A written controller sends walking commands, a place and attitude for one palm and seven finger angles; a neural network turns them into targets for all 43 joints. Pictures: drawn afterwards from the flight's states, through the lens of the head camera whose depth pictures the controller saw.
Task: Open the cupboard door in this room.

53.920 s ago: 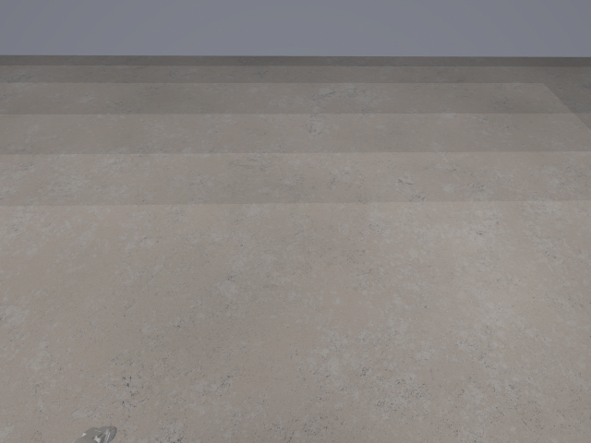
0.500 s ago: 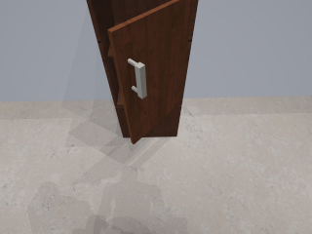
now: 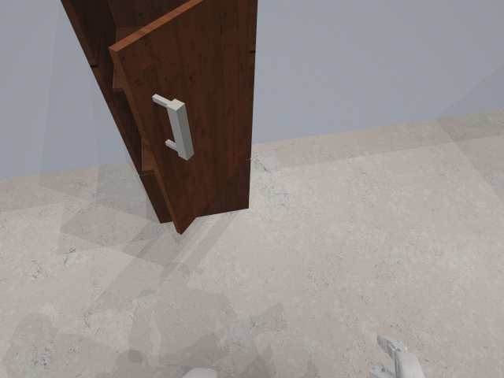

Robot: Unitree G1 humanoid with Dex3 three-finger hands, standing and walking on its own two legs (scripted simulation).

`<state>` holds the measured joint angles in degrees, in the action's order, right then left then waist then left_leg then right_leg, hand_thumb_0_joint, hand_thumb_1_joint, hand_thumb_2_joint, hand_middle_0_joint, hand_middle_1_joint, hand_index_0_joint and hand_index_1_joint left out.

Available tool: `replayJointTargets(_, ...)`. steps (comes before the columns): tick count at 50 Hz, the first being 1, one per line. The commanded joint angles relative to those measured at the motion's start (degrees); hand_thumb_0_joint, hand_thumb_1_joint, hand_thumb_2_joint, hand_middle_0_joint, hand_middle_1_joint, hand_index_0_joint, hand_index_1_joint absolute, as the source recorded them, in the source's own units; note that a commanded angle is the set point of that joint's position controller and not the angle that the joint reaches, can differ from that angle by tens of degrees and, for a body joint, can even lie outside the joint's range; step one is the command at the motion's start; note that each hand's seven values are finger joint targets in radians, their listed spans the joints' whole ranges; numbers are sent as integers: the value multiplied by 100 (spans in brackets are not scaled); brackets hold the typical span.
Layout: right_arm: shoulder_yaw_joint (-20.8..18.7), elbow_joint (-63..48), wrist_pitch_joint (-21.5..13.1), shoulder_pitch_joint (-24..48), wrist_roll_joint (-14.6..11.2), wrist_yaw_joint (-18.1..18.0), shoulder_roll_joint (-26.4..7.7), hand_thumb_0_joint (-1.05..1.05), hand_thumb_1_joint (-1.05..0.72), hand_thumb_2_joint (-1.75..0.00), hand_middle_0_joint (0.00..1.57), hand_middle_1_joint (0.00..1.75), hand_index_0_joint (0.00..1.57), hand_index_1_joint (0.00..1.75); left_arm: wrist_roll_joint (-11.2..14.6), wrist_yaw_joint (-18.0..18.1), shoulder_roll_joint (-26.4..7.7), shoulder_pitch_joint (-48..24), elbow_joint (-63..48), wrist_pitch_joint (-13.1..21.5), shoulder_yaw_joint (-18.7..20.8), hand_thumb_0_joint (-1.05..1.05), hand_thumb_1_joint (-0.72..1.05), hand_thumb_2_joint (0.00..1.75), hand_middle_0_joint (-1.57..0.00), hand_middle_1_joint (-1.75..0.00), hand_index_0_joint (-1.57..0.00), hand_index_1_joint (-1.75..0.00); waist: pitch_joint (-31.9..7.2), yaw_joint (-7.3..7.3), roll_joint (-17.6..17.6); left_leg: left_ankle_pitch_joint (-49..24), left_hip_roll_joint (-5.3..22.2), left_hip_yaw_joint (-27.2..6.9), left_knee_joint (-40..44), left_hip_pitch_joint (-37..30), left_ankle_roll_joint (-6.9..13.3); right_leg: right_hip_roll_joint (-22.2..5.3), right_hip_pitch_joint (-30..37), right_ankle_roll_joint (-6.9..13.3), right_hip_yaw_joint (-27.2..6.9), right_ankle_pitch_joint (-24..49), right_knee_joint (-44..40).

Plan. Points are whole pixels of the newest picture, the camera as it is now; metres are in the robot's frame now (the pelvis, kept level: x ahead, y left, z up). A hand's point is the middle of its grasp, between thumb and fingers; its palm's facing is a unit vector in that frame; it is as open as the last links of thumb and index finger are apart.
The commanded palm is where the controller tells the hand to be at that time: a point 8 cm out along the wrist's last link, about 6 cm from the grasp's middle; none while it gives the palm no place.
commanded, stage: walk to a spot facing it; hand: left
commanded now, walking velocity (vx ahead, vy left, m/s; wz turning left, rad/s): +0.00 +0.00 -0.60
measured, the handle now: (173, 127) +0.52 +0.22 +0.04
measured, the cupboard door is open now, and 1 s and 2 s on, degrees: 45 45 45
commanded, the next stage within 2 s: none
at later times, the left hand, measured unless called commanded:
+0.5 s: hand (181, 338) +0.19 +0.16 -0.17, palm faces -0.35 -0.90 -0.27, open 7.4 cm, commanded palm none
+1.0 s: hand (195, 322) +0.22 +0.13 -0.17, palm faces -0.59 -0.79 -0.17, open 7.4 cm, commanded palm none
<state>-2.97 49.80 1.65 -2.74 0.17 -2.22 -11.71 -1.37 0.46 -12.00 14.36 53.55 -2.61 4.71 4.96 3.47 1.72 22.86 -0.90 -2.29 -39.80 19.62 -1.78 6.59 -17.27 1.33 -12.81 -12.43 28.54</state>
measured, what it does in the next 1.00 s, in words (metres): steps on the spot, turning right: left foot, then right foot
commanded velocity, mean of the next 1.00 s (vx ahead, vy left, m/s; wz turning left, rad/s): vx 0.04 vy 0.00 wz -0.60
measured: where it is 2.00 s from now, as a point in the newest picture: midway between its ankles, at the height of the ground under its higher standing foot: (327, 370)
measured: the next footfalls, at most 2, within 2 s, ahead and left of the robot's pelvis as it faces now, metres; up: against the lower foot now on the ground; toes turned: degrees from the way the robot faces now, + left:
left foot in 0.04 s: +0.04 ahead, +0.13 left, +0.00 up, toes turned -4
right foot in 0.44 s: +0.00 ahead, -0.13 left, +0.00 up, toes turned -22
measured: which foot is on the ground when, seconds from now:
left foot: up 0.00-0.02, down 0.04-0.42, up 0.44-0.74, down 0.76-1.00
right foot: down 0.00-0.04, up 0.06-0.42, down 0.44-0.76, up 0.78-1.00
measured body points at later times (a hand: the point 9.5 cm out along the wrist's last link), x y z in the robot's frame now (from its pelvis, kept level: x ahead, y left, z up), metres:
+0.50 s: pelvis +0.00 +0.00 -0.02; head +0.05 -0.03 +0.43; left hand +0.21 +0.20 -0.14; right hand -0.09 -0.25 -0.17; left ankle +0.00 +0.14 -0.70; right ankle -0.03 -0.11 -0.74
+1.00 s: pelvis +0.03 +0.03 +0.01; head +0.08 +0.02 +0.45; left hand +0.25 +0.18 -0.15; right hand -0.08 -0.19 -0.13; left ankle +0.09 +0.11 -0.74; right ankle -0.07 -0.07 -0.66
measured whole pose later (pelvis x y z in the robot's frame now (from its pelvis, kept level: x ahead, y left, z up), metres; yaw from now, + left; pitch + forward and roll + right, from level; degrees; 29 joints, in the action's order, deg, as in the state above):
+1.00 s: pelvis +0.03 +0.03 +0.01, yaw -39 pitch +1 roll -2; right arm -1.0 51.7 -0.8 -15.9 2.1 -2.0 -9.3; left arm -1.6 -2.2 -13.0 10.5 52.6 -3.9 5.2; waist 3.9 0.5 1.0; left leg 14.8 5.5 10.7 -26.4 12.7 1.0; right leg -1.7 -27.4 -2.8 1.9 -22.2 59.2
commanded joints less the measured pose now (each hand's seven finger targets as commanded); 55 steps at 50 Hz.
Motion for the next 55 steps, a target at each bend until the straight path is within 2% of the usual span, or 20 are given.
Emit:
replayJointTargets(1,-236,-195,-249,-1031,85,-111,-1313,0,-90,-90,20,30,20,30,88,-32,-577,-26,-618,86,173,0,90,90,-20,-30,-20,-30,-1034,-506,-1579,-1099,1973,-1848,2339,-2452,639,-111,-1702,-10,-83,-941,1103)
replayJointTargets(2,-252,-285,-190,-1090,125,-136,-1504,0,-90,-90,20,30,20,30,12,-85,-662,-166,-726,109,161,0,90,90,-20,-30,-20,-30,-728,-511,-1673,-1820,2925,-2355,2473,-1797,1209,-241,-1878,-280,799,-2341,2430)
replayJointTargets(3,-173,-287,-194,-1067,184,-138,-1305,0,-90,-90,20,30,20,30,-59,-133,-775,-284,-642,93,178,0,90,90,-20,-30,-20,-30,-541,-521,-966,-2456,2724,-2059,2379,-1375,1306,-423,-1809,-341,744,-2022,3285)
replayJointTargets(6,-21,-403,-205,-738,170,-114,-915,0,-90,-90,20,30,20,30,-6,-194,-654,-113,-479,63,187,0,90,90,-20,-30,-20,-30,-497,-212,-1103,-3721,1891,-489,1924,-1243,995,-679,-1780,-472,984,-1316,4251)
replayJointTargets(15,-134,-7,-189,-1581,177,-49,-1028,0,-90,-90,20,30,20,30,9,-276,-391,-837,-641,32,18,0,90,90,-20,-30,-20,-30,-469,-591,-1356,-3802,1892,487,1701,-1532,885,-811,-1037,-348,1718,-1147,2024)
replayJointTargets(19,-203,-13,-169,-1459,142,5,-1186,0,-90,-90,20,30,20,30,16,-236,-548,-428,-534,120,40,0,90,90,-20,-30,-20,-30,-662,-312,-1128,-3558,1946,729,938,-1168,562,-686,254,-106,1825,-389,385)
replayJointTargets(20,-195,-37,-165,-1419,95,35,-1110,0,-90,-90,20,30,20,30,1,-200,-758,9,-387,168,96,0,90,90,-20,-30,-20,-30,-935,-58,-637,-3070,1739,954,140,-603,301,-869,1311,36,1589,484,-365)
replayJointTargets(21,-104,-220,-149,-1375,26,85,-679,0,-90,-90,20,30,20,30,-58,-95,-1481,466,-272,247,241,0,90,90,-20,-30,-20,-30,-1177,133,1289,-470,950,1525,-1363,943,-102,-2403,2493,605,-419,2428,-759)
replayJointTargets(22,-88,-374,-83,-1029,39,50,-738,0,-90,-90,20,30,20,30,56,-15,-1714,700,-172,228,257,0,90,90,-20,-30,-20,-30,-1103,280,1397,1565,532,798,-2276,1422,-187,-3024,2190,1162,-1003,3976,-597)
replayJointTargets(23,-107,-370,-43,-866,46,22,-630,0,-90,-90,20,30,20,30,35,54,-1549,590,-208,208,264,0,90,90,-20,-30,-20,-30,-1037,233,1041,1298,619,300,-2683,1698,-142,-2709,2121,1268,-827,3487,-451)
replayJointTargets(24,-124,-333,-24,-902,42,15,-666,0,-90,-90,20,30,20,30,27,107,-1405,262,-296,175,258,0,90,90,-20,-30,-20,-30,-1079,75,1450,969,721,230,-2776,1789,-173,-2458,2036,1191,-781,2947,-457)
replayJointTargets(27,-133,-79,58,-1039,63,67,-589,0,-90,-90,20,30,20,30,-1,92,-1147,-468,-567,141,166,0,90,90,-20,-30,-20,-30,-624,-299,674,253,641,332,-2502,1005,-251,-1994,639,945,-215,1722,-704)
replayJointTargets(31,-145,-61,49,-1233,66,99,-488,0,-90,-90,20,30,20,30,-46,27,-1231,-678,-644,126,195,0,90,90,-20,-30,-20,-30,-390,-428,675,88,420,473,-1495,449,-224,-1791,-24,899,-357,395,-945)
replayJointTargets(36,-125,-5,-143,-1745,32,20,-504,0,-90,-90,20,30,20,30,20,-15,-1127,-791,-691,81,222,0,90,90,-20,-30,-20,-30,-564,-656,644,-643,186,533,819,-806,-122,-1489,-373,583,-568,605,-352)
replayJointTargets(37,-151,50,-214,-1961,61,-18,-783,0,-90,-90,20,30,20,30,59,-30,-841,-751,-757,47,165,0,90,90,-20,-30,-20,-30,-679,-724,-115,-553,766,-137,1755,-1393,66,-1027,-947,290,-229,-27,221)
replayJointTargets(38,-248,-36,-254,-1967,160,-34,-1391,0,-90,-90,20,30,20,30,109,-85,-436,-487,-845,20,94,0,90,90,-20,-30,-20,-30,-669,-631,-1987,-649,2339,-1926,2469,-1730,651,-196,-1820,-115,694,-1703,1571)
replayJointTargets(39,-248,-155,-234,-2004,160,-67,-1498,0,-90,-90,20,30,20,30,41,-113,-573,-666,-946,75,85,0,90,90,-20,-30,-20,-30,-608,-678,-1584,-794,2996,-2332,2618,-1106,1109,-443,-1652,-225,980,-2271,2713)
replayJointTargets(44,-57,-260,-293,-1274,165,-91,-865,0,-90,-90,20,30,20,30,-3,-261,-395,-457,-574,44,143,0,90,90,-20,-30,-20,-30,-618,-313,-1050,-2793,1844,57,2138,-1287,740,-866,-1629,-454,1275,-1001,3907)
replayJointTargets(50,-156,139,-339,-2105,197,-17,-897,0,-90,-90,20,30,20,30,-39,-366,-239,-1117,-716,100,39,0,90,90,-20,-30,-20,-30,-470,-771,-1084,-871,2058,261,2514,-1712,822,-1002,-1617,-329,1640,-1084,2238)
replayJointTargets(55,-223,216,-325,-2022,223,82,-1072,0,-90,-90,20,30,20,30,-43,-390,-232,-1088,-694,192,20,0,90,90,-20,-30,-20,-30,-421,-698,-1187,-112,2251,633,2317,-1311,743,-844,-635,-108,2013,-1301,796)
